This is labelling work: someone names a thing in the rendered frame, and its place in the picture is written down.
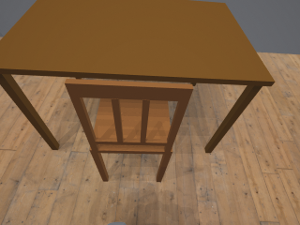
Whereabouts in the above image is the table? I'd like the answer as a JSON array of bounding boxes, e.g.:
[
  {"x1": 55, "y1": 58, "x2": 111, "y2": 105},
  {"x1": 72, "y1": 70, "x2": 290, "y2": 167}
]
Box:
[{"x1": 0, "y1": 0, "x2": 275, "y2": 154}]

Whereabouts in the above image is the chair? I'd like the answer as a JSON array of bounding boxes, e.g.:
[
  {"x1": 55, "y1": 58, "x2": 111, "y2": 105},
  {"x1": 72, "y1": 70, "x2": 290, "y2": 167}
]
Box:
[{"x1": 65, "y1": 79, "x2": 193, "y2": 182}]

